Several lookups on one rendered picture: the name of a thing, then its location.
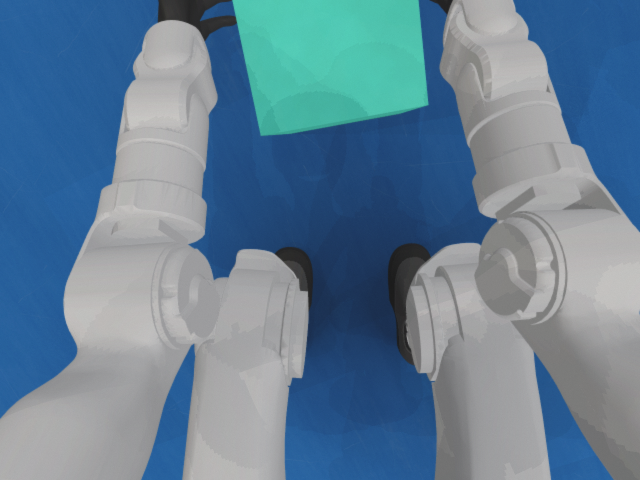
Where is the right robot forearm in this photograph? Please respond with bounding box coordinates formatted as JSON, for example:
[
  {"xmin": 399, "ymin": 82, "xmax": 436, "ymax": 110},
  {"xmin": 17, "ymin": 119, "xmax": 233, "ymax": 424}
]
[{"xmin": 439, "ymin": 0, "xmax": 631, "ymax": 222}]

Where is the robot right shin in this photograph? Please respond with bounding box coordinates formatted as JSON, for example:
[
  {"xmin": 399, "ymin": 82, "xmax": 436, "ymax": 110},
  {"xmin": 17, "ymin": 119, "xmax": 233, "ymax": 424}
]
[{"xmin": 406, "ymin": 243, "xmax": 521, "ymax": 348}]

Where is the robot right upper arm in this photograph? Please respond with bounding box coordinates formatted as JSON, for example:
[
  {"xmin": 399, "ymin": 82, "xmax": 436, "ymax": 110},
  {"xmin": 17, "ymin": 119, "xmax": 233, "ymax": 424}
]
[{"xmin": 474, "ymin": 209, "xmax": 640, "ymax": 480}]

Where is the robot left hand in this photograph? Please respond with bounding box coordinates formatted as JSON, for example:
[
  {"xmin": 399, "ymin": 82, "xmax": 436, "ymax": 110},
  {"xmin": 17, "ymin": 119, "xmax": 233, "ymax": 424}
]
[{"xmin": 158, "ymin": 0, "xmax": 237, "ymax": 41}]

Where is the carton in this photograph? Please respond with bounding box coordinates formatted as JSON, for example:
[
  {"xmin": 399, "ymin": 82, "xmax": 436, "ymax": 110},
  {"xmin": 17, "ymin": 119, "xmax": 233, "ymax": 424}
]
[{"xmin": 232, "ymin": 0, "xmax": 428, "ymax": 136}]

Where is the robot left upper arm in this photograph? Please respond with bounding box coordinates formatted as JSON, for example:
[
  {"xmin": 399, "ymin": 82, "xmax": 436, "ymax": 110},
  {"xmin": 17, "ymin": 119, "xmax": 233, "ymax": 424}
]
[{"xmin": 0, "ymin": 242, "xmax": 220, "ymax": 480}]

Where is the robot right thigh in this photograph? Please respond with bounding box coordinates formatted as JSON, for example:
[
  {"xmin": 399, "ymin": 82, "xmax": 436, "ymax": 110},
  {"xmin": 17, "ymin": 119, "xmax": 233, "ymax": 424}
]
[{"xmin": 406, "ymin": 263, "xmax": 551, "ymax": 480}]

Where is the left robot forearm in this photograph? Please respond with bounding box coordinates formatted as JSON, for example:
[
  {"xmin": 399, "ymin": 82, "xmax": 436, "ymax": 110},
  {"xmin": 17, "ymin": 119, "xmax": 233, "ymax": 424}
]
[{"xmin": 63, "ymin": 20, "xmax": 218, "ymax": 331}]

